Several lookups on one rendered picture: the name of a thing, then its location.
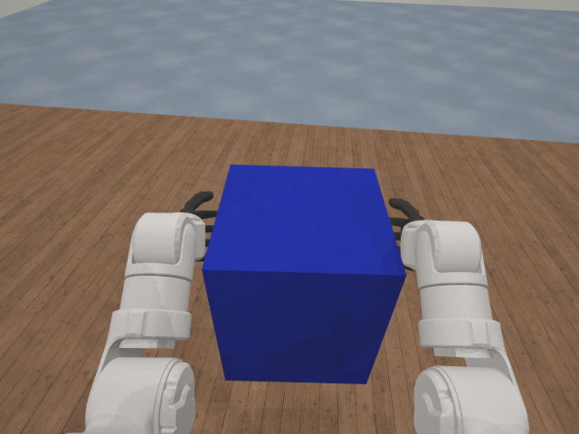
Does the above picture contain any left robot upper arm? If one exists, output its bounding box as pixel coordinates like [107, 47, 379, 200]
[66, 357, 195, 434]

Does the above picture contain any carton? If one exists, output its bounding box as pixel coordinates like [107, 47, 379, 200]
[202, 165, 406, 384]

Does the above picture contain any right robot upper arm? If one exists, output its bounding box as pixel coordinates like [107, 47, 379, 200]
[413, 365, 528, 434]

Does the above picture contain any robot left hand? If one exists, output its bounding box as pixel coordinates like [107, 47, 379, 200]
[180, 192, 218, 261]

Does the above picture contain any right robot forearm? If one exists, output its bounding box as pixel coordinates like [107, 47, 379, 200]
[401, 220, 529, 434]

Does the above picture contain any left robot forearm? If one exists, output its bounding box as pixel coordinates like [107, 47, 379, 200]
[85, 212, 205, 427]

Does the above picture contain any robot right hand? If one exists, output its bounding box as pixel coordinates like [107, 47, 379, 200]
[389, 198, 424, 271]

